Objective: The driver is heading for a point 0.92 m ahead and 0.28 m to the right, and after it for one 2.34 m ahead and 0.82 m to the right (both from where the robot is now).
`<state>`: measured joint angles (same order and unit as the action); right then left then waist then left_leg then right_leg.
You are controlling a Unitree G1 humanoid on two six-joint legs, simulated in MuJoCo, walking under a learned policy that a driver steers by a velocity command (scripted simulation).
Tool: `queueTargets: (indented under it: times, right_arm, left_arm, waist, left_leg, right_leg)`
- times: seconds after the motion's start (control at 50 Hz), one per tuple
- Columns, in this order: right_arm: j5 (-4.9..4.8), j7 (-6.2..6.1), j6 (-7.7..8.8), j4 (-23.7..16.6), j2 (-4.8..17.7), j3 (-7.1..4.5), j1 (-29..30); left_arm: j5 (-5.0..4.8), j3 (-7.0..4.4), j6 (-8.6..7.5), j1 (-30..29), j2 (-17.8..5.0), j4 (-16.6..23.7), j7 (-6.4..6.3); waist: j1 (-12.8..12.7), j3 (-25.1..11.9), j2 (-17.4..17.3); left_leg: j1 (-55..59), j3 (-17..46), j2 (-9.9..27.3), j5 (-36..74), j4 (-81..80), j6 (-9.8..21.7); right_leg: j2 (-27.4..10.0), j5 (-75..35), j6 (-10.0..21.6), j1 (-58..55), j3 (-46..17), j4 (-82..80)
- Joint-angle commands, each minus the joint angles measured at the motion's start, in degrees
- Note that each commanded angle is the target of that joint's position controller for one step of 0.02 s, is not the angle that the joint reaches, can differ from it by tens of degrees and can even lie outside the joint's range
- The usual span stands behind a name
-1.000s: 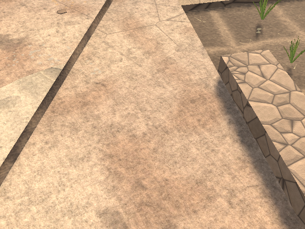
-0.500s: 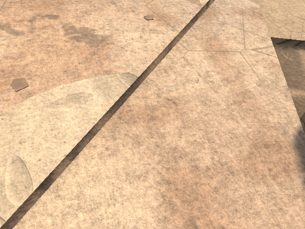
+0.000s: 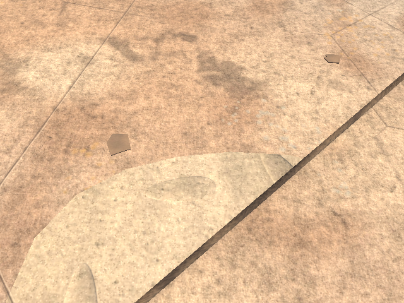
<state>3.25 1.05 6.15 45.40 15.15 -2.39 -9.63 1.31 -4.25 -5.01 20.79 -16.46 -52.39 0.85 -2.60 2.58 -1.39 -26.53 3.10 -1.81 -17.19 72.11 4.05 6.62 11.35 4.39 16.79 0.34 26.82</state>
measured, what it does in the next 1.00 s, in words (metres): walks ahead, turning right: left foot, then right foot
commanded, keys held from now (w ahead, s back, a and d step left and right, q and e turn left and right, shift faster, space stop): e+shift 0.30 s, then w+e+shift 0.34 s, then w+shift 0.10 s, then w+q+shift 0.26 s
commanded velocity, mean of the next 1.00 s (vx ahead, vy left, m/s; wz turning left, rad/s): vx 0.63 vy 0.00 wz -0.56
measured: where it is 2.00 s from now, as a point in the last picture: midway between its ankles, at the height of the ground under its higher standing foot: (363, 170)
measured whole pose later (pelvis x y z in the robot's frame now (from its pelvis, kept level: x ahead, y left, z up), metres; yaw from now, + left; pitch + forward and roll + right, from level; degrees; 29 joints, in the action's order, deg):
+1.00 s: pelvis +0.40 -0.23 +0.00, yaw -36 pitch +2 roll +0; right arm 0.8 2.9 2.2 46.6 15.4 -3.3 -17.0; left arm 1.7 -1.6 -4.0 22.9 -13.9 -44.3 1.0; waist -0.7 -1.5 -2.7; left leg -35.4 2.9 3.6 -10.7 73.0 3.9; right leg 0.8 21.2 3.6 8.2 8.6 27.3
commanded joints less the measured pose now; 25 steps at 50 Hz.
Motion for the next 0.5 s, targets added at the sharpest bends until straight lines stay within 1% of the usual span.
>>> queueTargets:
  times: [0.02,0.04,0.06,0.08,0.1,0.12,0.14,0.16,0.18,0.2,0.22,0.24,0.26,0.28,0.3,0.32,0.34,0.36,0.38,0.4,0.44,0.46,0.5]
  right_arm:
    - [0.67,-0.01,0.09,-5.9,0.8,1.06,-1.7]
    - [0.18,0.1,-0.04,-7.3,0.6,1.54,0.7]
    - [-0.41,0.28,-0.2,-8.7,-0.1,2.24,3.8]
    - [-1.06,0.38,-0.41,-9.4,-0.3,2.71,6.0]
    - [-1.54,0.2,-0.72,-9.7,0.2,2.74,7.2]
    - [-1.73,-0.11,-1.03,-9.9,1.0,2.62,7.6]
    - [-1.66,-0.54,-1.22,-9.8,2.0,2.38,7.2]
    - [-1.46,-1.01,-1.16,-9.6,3.2,2.08,6.4]
    - [-1.16,-1.52,-0.79,-8.6,3.8,1.82,3.5]
    - [-0.67,-2.09,-0.27,-7.8,5.3,1.35,0.3]
    - [0.24,-2.66,0.38,-7.2,7.9,0.66,-4.7]
    - [0.85,-2.74,0.08,-8.2,10.7,0.27,-8.7]
    - [-1.12,-1.62,-0.79,-8.7,8.0,0.24,-9.6]
    - [-2.0,-1.6,-1.4,-9.9,6.3,0.09,-4.8]
    - [-2.4,-2.13,-1.76,-11.3,3.4,0.43,0.0]
    - [-2.01,-2.41,-2.18,-11.1,1.2,1.18,1.4]
    - [-1.62,-2.71,-2.53,-10.1,2.5,0.79,0.8]
    - [-1.5,-2.78,-2.71,-9.1,4.5,0.01,0.2]
    - [-1.71,-2.78,-2.53,-8.5,5.4,-0.56,-0.5]
    - [-1.9,-2.69,-2.15,-8.1,5.7,-0.92,-1.3]
    - [-2.01,-2.5,-1.19,-7.1,6.2,-1.57,-3.8]
    - [-1.97,-2.33,-0.84,-6.6,6.5,-1.89,-5.0]
    - [-1.71,-2.03,-0.44,-5.7,7.8,-2.63,-7.0]
  left_arm:
    - [-0.65,0.21,-2.16,2.8,-3.8,1.3,-0.11]
    - [-0.49,-0.06,-1.97,2.0,-5.2,1.8,-0.19]
    - [-0.64,-0.35,-1.54,0.8,-6.2,2.4,-0.22]
    - [-0.88,-0.64,-0.98,0.3,-6.6,2.9,-0.15]
    - [-1.05,-0.9,-0.46,1.6,-6.8,2.9,0.05]
    - [-1.39,-1.06,0.07,3.0,-6.9,2.9,0.12]
    - [-1.68,-1.32,0.57,3.9,-7.2,3.2,-0.02]
    - [-1.76,-1.63,1.05,4.2,-7.6,3.7,-0.31]
    - [-1.87,-1.88,1.39,3.7,-7.6,4.4,-0.71]
    - [-2.25,-2.06,1.49,3.5,-7.4,5.1,-0.83]
    - [-2.9,-1.77,1.41,4.3,-5.5,6.4,-0.96]
    - [-3.59,-0.92,1.86,9.9,-0.9,8.1,-1.67]
    - [-3.47,-1.4,3.2,16.9,-3.3,8.1,-2.79]
    - [-1.94,-1.51,4.8,16.6,-4.2,7.4,-3.12]
    - [-0.37,-1.5,5.93,12.0,-4.4,8.1,-2.61]
    - [0.7,-1.96,6.51,7.7,-5.1,8.8,-1.28]
    - [0.99,-2.11,7.09,5.1,-4.8,10.0,0.22]
    - [1.0,-1.84,7.61,3.2,-3.8,11.2,1.33]
    - [0.92,-1.68,7.9,1.0,-3.2,12.6,2.17]
    - [0.88,-1.57,7.92,-0.7,-2.6,13.7,2.74]
    - [1.16,-1.46,7.87,-4.3,-2.1,15.6,3.19]
    - [1.2,-1.45,7.87,-6.1,-2.3,16.4,3.31]
    - [1.07,-1.38,8.02,-9.1,-2.6,17.9,3.54]
  waist:
    - [4.7,-1.6,1.7]
    - [5.1,-1.3,2.0]
    - [5.1,-1.0,3.1]
    - [4.4,-1.6,4.9]
    - [3.3,-2.8,6.3]
    - [2.8,-3.8,6.8]
    - [2.6,-4.5,6.5]
    - [2.9,-4.7,6.0]
    - [4.2,-5.4,5.4]
    - [5.6,-6.6,4.1]
    - [7.1,-10.1,1.1]
    - [4.8,-18.3,-8.8]
    - [2.2,-26.1,-10.1]
    - [0.9,-24.2,-7.6]
    - [1.2,-19.2,-6.7]
    - [1.1,-13.8,-5.5]
    - [1.3,-10.2,-7.4]
    - [1.2,-7.7,-8.5]
    - [1.1,-6.7,-8.7]
    - [1.1,-6.4,-7.8]
    - [1.5,-6.4,-5.5]
    - [1.9,-6.2,-4.4]
    - [2.2,-5.4,-3.4]
  left_leg:
    - [-8.7,1.0,3.3,-1.7,-9.3,-3.4]
    - [-5.8,-0.7,2.4,0.5,-15.9,-4.2]
    - [-0.9,-2.5,1.2,4.3,-23.7,-4.6]
    - [4.7,-4.1,-0.7,10.1,-29.8,-4.7]
    - [8.6,-4.6,-2.3,16.3,-33.2,-4.7]
    - [11.5,-3.9,-2.9,20.5,-35.4,-4.6]
    - [13.5,-2.8,-3.2,22.5,-37.7,-4.5]
    - [15.2,-1.7,-3.1,22.9,-40.4,-4.4]
    - [18.9,-0.7,-2.6,24.6,-43.3,-4.1]
    - [23.3,0.3,-0.9,27.0,-46.8,-3.6]
    - [31.5,5.5,7.6,40.1,-45.7,-1.8]
    - [39.9,17.5,27.1,69.6,-38.8,2.5]
    - [41.1,23.7,33.1,74.2,-37.5,6.2]
    - [36.7,23.9,31.0,58.4,-41.0,8.3]
    - [29.2,21.3,27.1,37.8,-46.7,8.9]
    - [23.2,16.2,21.6,17.3,-51.8,6.6]
    - [18.4,13.0,19.6,4.1,-55.8,5.8]
    - [14.9,11.3,19.0,-3.2,-59.0,5.3]
    - [13.6,10.6,18.9,-7.8,-61.1,5.1]
    - [14.0,9.7,19.2,-9.9,-62.4,4.9]
    - [16.9,8.4,21.1,-12.3,-63.9,5.3]
    - [18.1,7.5,21.8,-13.5,-64.4,5.3]
    - [19.4,5.0,22.9,-15.7,-65.3,4.6]
  right_leg:
    - [-16.2,-44.6,11.7,-6.8,-20.8,-10.4]
    - [-14.5,-47.8,11.0,-3.1,-18.2,-11.1]
    - [-11.9,-47.3,9.4,1.0,-15.1,-11.5]
    - [-9.1,-44.8,7.2,4.0,-12.7,-11.3]
    - [-7.6,-41.5,5.2,4.7,-12.4,-10.1]
    - [-7.3,-38.4,3.5,4.4,-13.5,-8.2]
    - [-7.2,-35.5,2.0,3.2,-15.2,-5.9]
    - [-7.1,-33.0,0.9,1.9,-17.0,-3.1]
    - [-6.3,-32.4,-0.2,1.3,-17.9,2.0]
    - [-3.8,-29.6,-1.5,1.8,-17.6,9.1]
    - [-1.8,-14.1,-2.7,6.5,-16.0,21.2]
    - [1.9,28.5,-3.2,12.4,-9.1,38.1]
    - [-0.8,32.3,-2.9,12.9,-6.5,45.7]
    - [-3.4,26.1,-3.9,15.5,-4.5,51.3]
    - [-5.0,20.5,-4.8,17.7,-2.4,51.2]
    - [-7.2,15.9,-5.2,17.9,-2.7,48.2]
    - [-8.3,13.7,-5.2,17.3,-2.3,46.5]
    - [-9.2,11.7,-4.8,17.1,-1.6,45.7]
    - [-9.9,10.0,-4.3,17.6,-1.4,44.8]
    - [-10.4,8.5,-3.7,18.8,-1.3,44.2]
    - [-11.6,6.0,-2.9,23.0,-1.6,43.8]
    - [-12.2,4.6,-2.7,25.0,-1.9,43.3]
    - [-12.9,2.1,-2.6,27.7,-2.0,42.1]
